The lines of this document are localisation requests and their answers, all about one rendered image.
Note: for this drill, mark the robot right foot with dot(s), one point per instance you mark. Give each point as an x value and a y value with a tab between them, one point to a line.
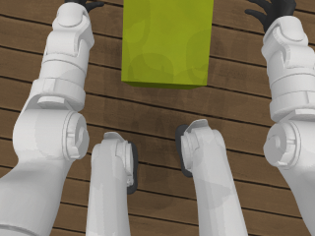
178	133

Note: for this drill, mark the robot left upper arm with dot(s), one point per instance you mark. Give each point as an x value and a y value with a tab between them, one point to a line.
47	142

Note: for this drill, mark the robot left hand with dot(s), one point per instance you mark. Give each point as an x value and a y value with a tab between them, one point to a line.
88	6

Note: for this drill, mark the robot right hand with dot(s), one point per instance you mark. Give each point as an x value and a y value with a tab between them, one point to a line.
278	8

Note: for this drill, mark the robot left forearm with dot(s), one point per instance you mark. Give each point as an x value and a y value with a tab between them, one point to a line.
64	66

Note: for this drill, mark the robot right upper arm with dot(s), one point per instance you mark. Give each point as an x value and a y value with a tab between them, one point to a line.
290	146

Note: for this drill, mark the robot right forearm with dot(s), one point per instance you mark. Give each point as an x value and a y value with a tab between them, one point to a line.
291	70

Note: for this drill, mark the carton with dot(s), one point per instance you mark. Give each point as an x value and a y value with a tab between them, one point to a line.
166	43

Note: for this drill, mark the robot left shin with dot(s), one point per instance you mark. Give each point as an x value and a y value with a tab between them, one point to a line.
110	136

